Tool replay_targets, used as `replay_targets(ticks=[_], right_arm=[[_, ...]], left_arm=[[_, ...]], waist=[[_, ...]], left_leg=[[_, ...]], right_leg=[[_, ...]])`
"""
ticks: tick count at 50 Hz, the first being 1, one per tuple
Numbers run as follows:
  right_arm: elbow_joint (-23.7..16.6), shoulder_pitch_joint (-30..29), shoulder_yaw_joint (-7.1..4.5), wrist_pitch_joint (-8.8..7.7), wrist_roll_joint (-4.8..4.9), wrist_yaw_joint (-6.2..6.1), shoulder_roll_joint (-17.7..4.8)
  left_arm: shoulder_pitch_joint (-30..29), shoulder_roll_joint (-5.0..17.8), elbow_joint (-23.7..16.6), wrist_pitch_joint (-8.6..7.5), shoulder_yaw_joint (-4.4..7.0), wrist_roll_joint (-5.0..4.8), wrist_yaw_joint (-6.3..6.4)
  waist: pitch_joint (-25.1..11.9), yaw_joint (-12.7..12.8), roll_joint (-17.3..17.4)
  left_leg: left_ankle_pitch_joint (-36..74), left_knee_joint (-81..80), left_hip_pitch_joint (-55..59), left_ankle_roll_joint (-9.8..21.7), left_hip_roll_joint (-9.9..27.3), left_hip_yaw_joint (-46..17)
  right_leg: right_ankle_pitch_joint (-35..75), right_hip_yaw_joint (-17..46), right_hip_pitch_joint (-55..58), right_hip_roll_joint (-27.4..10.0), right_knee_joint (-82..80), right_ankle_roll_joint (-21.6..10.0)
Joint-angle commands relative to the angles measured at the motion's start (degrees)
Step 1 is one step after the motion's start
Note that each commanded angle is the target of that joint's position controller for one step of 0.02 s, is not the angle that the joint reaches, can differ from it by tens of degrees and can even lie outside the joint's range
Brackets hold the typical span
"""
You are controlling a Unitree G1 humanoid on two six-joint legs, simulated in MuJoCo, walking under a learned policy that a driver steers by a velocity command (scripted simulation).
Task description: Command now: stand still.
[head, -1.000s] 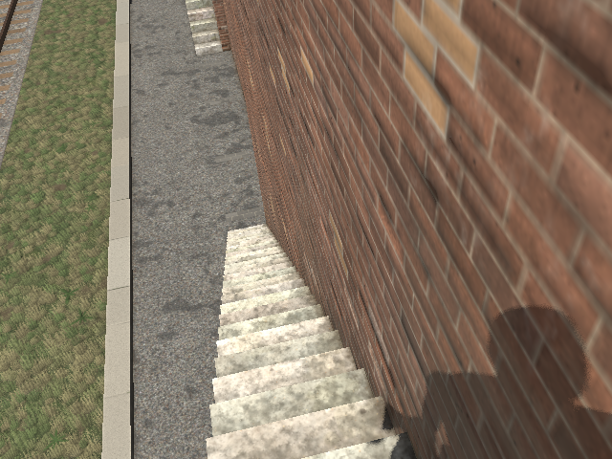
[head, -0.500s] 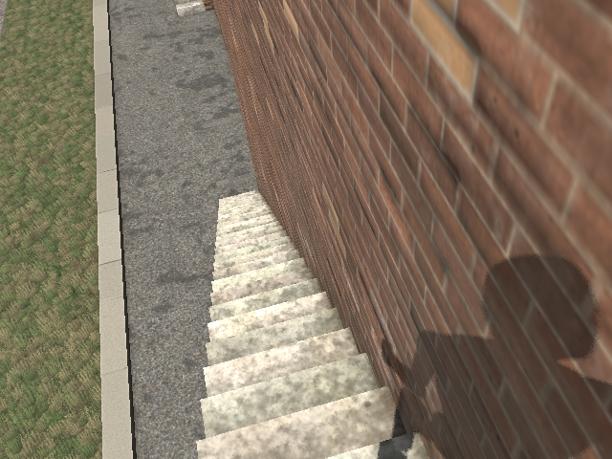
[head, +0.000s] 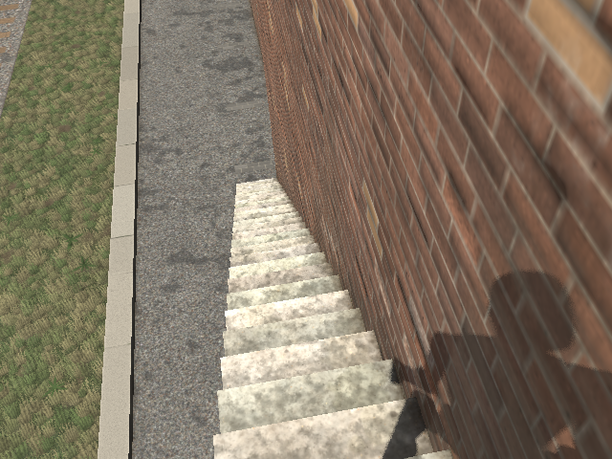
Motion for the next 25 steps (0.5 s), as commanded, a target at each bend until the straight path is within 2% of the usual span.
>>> replay_targets(ticks=[1,4,5,6,7,8,9,11,13,14,16,17,19,20,21,22,23,24,25], right_arm=[[-1.6,1.2,-0.77,-0.95,-0.01,-0.69,-5.2],[-1.3,0.6,-0.83,-1.11,0.30,-0.59,-6.1],[-1.3,0.7,-0.77,-1.09,-0.03,-0.70,-6.3],[-1.3,0.1,-0.78,-0.98,0.05,-0.86,-6.5],[-1.2,0.2,-1.12,-1.08,1.01,-1.39,-7.6],[-1.4,-1.4,-1.48,-1.08,1.60,-1.61,-8.9],[-1.5,-2.5,-1.74,-1.05,1.62,-1.76,-9.6],[-1.8,-3.0,-2.38,-1.06,1.66,-1.94,-10.7],[-1.9,-2.2,-2.89,-1.26,1.82,-1.89,-11.1],[-2.2,-1.3,-2.53,-1.16,1.20,-1.74,-10.2],[-2.1,1.2,-2.41,-1.51,1.18,-1.44,-9.2],[-1.6,1.6,-2.40,-1.64,1.36,-1.17,-9.0],[-1.0,4.0,-2.19,-2.26,1.15,-0.62,-7.9],[-0.6,5.2,-2.22,-2.58,0.70,-0.35,-7.5],[0.4,8.2,-2.86,-3.04,-0.19,0.16,-8.4],[0.7,10.0,-3.30,-3.53,-0.22,0.38,-9.3],[1.5,11.5,-3.39,-4.24,-0.17,0.67,-8.9],[2.6,13.0,-3.67,-4.93,-0.12,1.02,-9.8],[3.4,14.5,-4.07,-5.57,0.84,0.97,-11.8]], left_arm=[[1.7,5.3,-1.7,-0.63,0.80,-0.38,-0.49],[3.1,6.6,-1.2,-0.87,0.98,0.36,-0.22],[3.4,7.0,-0.9,-1.11,0.99,0.31,0.06],[3.8,7.3,-0.8,-1.20,1.01,0.25,0.14],[5.9,9.0,-0.6,-1.42,1.51,-0.41,0.03],[4.8,9.5,-0.5,-1.37,1.73,-0.67,0.00],[4.2,9.4,-0.7,-1.35,1.80,-0.65,0.03],[4.4,9.2,-0.8,-1.78,2.12,-0.43,0.09],[5.7,9.3,-0.4,-2.77,2.65,-0.27,0.12],[5.7,9.1,-0.4,-2.99,2.62,0.26,0.49],[6.9,10.8,-0.2,-3.35,3.39,0.08,0.61],[7.0,10.9,-0.4,-3.04,3.54,0.11,0.61],[9.4,13.5,-0.2,-2.88,4.54,0.05,0.66],[10.7,14.6,0.1,-2.96,5.10,-0.09,0.76],[11.4,13.4,0.6,-2.87,4.86,-0.36,1.11],[9.3,13.0,-0.1,-3.09,4.84,-0.94,1.46],[8.2,12.3,0.0,-3.17,4.87,-1.26,1.82],[6.6,11.5,-1.0,-3.09,4.64,-1.29,2.12],[2.8,11.6,-3.8,-3.46,4.64,-0.86,1.88]], waist=[[-6.6,-0.4,0.6],[-5.9,-0.2,1.0],[-6.0,-0.4,1.2],[-6.5,-0.1,1.2],[-9.9,0.0,-0.5],[-6.7,-0.1,0.9],[-3.8,-0.1,2.4],[0.2,-0.4,4.5],[1.8,-0.7,5.8],[3.0,-1.2,5.7],[3.1,-1.9,2.2],[3.9,-1.6,2.3],[3.0,-1.5,-4.3],[2.4,-1.4,-8.2],[1.9,-1.8,-10.3],[3.0,-3.3,-11.5],[3.8,-4.2,-9.0],[4.6,-4.6,-5.0],[4.8,-5.9,2.5]], left_leg=[[39.2,-6.7,8.9,5.3,5.1,-5.1],[37.8,-9.5,8.8,5.6,5.4,-5.2],[38.9,-10.3,10.0,5.5,5.4,-5.1],[37.6,-10.8,10.0,5.6,5.4,-4.9],[29.1,-14.0,11.3,5.9,5.4,-5.4],[20.3,-16.4,9.7,6.5,5.2,-5.7],[11.1,-18.2,7.3,7.2,5.1,-6.1],[-3.1,-20.4,3.8,8.2,4.8,-6.5],[-9.6,-19.5,2.7,8.6,4.3,-5.8],[-9.5,-17.9,1.3,8.1,3.9,-5.2],[-9.3,-13.5,0.3,7.3,2.1,-2.8],[-7.7,-9.8,-1.4,7.0,0.6,-1.4],[-3.8,0.1,-2.6,5.6,-2.1,3.1],[-3.8,8.1,-3.8,4.8,-2.7,5.0],[-6.3,12.5,-2.9,4.6,-1.7,5.6],[-7.6,14.2,-2.2,4.6,-0.5,6.0],[-6.0,12.7,-2.2,5.2,0.3,6.2],[-1.5,8.1,0.9,6.5,0.2,6.5],[11.3,3.1,5.5,8.0,1.1,4.4]], right_leg=[[23.4,-2.6,1.1,0.9,-3.7,0.6],[22.1,-2.9,2.5,0.6,-5.3,1.0],[23.2,-2.7,2.2,0.4,-5.7,1.0],[23.3,-2.7,2.4,0.2,-6.6,1.0],[15.9,-3.9,4.2,0.7,-8.6,0.3],[7.7,-5.1,3.1,1.9,-9.0,0.0],[1.8,-6.0,2.0,2.8,-9.2,-0.3],[-2.6,-6.8,0.4,4.1,-8.7,-1.4],[-3.2,-6.7,-1.1,4.9,-8.3,-3.3],[-1.1,-5.4,-1.0,4.6,-8.7,-4.0],[-0.8,-3.5,-1.1,3.8,-9.6,-5.6],[-0.2,-2.1,-0.9,2.6,-9.5,-6.1],[0.4,3.0,-1.2,-0.4,-11.3,-8.8],[1.6,7.3,-1.7,-3.6,-12.5,-11.4],[1.0,9.7,-4.0,-5.3,-13.1,-13.0],[-0.6,10.5,-7.3,-5.8,-12.4,-13.9],[-2.2,9.0,-9.0,-5.2,-7.7,-12.5],[-1.5,3.7,-12.4,-2.0,-1.6,-10.4],[5.3,-4.0,-17.2,3.1,11.0,-7.5]])
Keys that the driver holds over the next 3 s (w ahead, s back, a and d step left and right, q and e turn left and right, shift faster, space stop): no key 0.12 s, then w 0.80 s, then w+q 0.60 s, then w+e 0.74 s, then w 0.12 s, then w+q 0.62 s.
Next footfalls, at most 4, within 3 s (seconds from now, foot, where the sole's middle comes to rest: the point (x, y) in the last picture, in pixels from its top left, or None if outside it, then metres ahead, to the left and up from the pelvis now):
0.88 right None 0.27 -0.21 -0.96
1.42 left None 0.42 0.19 -1.15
2.04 right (339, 452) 0.71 0.01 -1.35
2.52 left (263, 402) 0.95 0.29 -1.54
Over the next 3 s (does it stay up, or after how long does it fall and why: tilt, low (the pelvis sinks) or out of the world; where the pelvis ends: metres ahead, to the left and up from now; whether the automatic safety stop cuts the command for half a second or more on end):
stays up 1.14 0.12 -0.99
